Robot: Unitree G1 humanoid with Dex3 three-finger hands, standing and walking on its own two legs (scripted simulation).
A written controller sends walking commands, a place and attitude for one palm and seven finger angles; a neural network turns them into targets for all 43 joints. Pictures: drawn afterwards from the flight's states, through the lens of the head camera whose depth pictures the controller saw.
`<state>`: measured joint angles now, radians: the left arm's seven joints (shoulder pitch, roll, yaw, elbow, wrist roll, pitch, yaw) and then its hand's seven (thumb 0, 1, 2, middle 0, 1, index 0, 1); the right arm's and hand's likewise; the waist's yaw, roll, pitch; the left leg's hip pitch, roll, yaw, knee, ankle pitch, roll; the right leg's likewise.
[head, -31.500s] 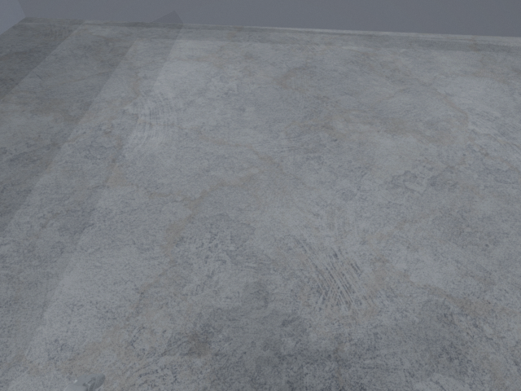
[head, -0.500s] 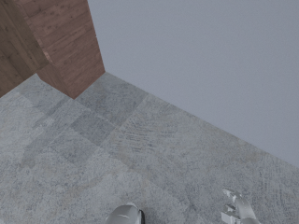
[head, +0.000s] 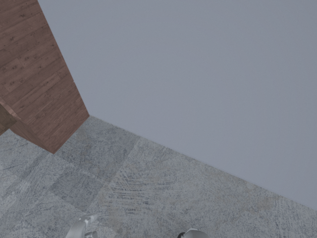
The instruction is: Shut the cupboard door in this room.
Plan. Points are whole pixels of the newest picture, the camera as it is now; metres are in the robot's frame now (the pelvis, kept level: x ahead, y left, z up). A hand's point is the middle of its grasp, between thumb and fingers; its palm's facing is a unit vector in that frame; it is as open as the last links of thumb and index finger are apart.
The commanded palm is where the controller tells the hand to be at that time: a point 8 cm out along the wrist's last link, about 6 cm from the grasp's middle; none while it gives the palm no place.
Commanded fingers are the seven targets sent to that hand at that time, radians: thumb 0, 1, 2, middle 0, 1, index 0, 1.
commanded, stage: walk to a spot facing it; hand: left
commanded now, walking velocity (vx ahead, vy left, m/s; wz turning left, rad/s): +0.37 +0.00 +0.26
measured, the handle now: out of the picture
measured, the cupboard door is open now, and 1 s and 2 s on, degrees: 90 90 90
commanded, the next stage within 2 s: turn to face it in 0.32 s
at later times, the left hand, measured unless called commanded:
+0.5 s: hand out of the picture +0.11 +0.19 -0.18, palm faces +0.30 -0.94 -0.15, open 7.3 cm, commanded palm none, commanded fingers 0.00 0.90 0.90 -0.20 -0.30 -0.20 -0.30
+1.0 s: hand (67, 182) +0.31 +0.30 -0.14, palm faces +0.45 -0.86 -0.24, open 7.4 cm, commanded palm none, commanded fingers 0.00 0.90 0.90 -0.20 -0.30 -0.20 -0.30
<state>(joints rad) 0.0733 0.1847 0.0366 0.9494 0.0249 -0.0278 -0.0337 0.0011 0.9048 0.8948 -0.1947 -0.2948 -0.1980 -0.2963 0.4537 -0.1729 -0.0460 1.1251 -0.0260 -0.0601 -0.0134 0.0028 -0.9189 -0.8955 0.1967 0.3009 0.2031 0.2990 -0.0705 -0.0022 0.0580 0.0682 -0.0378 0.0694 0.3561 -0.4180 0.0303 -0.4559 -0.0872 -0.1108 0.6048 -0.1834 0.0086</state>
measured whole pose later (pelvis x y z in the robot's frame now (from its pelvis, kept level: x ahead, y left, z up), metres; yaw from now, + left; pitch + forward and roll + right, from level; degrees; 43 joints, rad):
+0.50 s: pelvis +0.19 +0.03 -0.01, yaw +14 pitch +0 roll -2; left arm 0.37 0.18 0.05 1.08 0.03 -0.06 0.00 0.00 0.91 0.89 -0.20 -0.30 -0.20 -0.30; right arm 0.09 -0.21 -0.06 0.96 -0.03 -0.01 0.05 0.01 -0.92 -0.90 0.19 0.30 0.20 0.30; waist 0.04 -0.03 0.10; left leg -0.46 0.07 0.13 0.63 -0.17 0.01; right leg -0.03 -0.14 -0.35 0.54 -0.45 0.07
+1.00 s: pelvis +0.28 +0.06 +0.01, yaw +28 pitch +2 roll -1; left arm 0.09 0.23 0.06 0.89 0.01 0.04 0.02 0.00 0.90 0.89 -0.20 -0.29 -0.20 -0.30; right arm 0.25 -0.18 -0.07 0.96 -0.03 0.03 0.01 0.01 -0.91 -0.90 0.20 0.30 0.21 0.30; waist -0.05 0.00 0.05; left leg -0.32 -0.10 -0.07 0.47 -0.17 0.07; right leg -0.44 -0.06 -0.01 0.87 -0.42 0.11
